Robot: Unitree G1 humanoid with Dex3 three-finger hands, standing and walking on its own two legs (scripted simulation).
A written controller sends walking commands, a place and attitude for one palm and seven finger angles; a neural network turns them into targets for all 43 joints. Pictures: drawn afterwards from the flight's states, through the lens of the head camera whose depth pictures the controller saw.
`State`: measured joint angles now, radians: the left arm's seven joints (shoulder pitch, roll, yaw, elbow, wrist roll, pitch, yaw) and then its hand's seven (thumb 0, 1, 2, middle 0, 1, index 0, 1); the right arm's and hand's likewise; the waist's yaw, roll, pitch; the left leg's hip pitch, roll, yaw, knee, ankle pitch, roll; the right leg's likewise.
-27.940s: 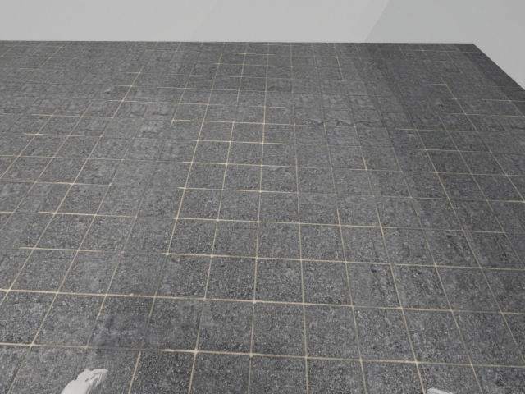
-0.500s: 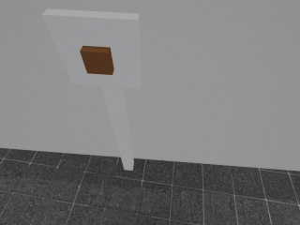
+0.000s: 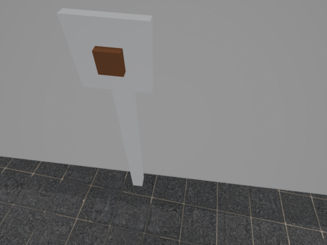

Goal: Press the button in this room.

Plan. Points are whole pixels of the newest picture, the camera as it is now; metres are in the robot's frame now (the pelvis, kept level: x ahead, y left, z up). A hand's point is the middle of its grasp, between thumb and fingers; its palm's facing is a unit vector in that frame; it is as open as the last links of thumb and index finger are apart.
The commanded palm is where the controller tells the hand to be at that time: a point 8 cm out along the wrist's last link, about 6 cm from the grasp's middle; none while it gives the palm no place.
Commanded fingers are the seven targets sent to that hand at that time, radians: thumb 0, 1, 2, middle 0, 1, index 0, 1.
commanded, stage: come to a stop and stand still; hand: left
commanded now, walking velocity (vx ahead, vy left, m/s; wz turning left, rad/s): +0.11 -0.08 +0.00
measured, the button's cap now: (110, 61) +0.51 +0.19 +0.17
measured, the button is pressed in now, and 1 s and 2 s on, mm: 0 0 0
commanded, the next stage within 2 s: look again from close up in 0.26 s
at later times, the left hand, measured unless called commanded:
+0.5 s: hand out of the picture +0.06 +0.16 -0.17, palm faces +0.01 -0.97 -0.23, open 7.3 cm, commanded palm none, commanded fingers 0.00 0.90 0.90 -0.20 -0.30 -0.20 -0.30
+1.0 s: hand out of the picture +0.06 +0.23 -0.16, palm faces +0.05 -0.96 -0.28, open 7.4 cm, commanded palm +0.09 +0.27 -0.07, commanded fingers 0.00 0.90 0.90 -0.23 -0.33 -0.23 -0.33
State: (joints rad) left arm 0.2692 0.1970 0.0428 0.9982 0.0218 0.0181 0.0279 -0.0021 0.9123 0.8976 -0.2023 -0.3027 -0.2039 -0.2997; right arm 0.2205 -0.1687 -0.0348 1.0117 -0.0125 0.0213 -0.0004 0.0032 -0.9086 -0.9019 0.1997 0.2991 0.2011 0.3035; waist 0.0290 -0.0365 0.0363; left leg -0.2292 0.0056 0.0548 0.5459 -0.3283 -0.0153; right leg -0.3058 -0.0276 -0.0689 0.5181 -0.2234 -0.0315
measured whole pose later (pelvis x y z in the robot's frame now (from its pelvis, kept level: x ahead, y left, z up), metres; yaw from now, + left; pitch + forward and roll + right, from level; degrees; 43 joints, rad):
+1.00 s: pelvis +0.00 +0.01 +0.01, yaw +1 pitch -3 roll -1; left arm 0.22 0.26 0.01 1.05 0.01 0.00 0.02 0.00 0.90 0.90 -0.20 -0.30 -0.20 -0.30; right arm 0.16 -0.24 0.00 1.04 -0.02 -0.01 -0.01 0.00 -0.91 -0.90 0.20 0.30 0.20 0.30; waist 0.01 0.00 0.00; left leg -0.12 0.01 0.03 0.44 -0.27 0.02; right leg -0.15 0.00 -0.06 0.41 -0.21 -0.01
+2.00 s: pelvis +0.01 +0.02 -0.03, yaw +5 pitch +6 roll -2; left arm 0.45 0.28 0.23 -0.23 -0.31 -0.15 -0.34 0.01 0.90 0.90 -1.25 -1.45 -1.25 -1.45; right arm 0.27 -0.25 0.02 0.56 0.05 -0.27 -0.05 0.01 -0.90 -0.90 0.20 0.30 0.21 0.30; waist 0.02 0.05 -0.09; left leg -0.48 -0.02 -0.04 0.84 -0.46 0.03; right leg -0.47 0.02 -0.06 0.78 -0.40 -0.01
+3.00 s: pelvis -0.01 +0.00 +0.00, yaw +5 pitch -3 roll -1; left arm 0.17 0.34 0.31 -0.23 -0.33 0.17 -0.36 0.01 0.89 0.90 -1.30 -1.50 -1.30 -1.50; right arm 0.23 -0.26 0.08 0.60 0.07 -0.26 -0.09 0.01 -0.90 -0.90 0.20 0.30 0.21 0.30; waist 0.06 0.06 -0.03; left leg -0.20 -0.02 -0.03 0.57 -0.31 0.02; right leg -0.20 0.02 -0.05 0.53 -0.27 -0.02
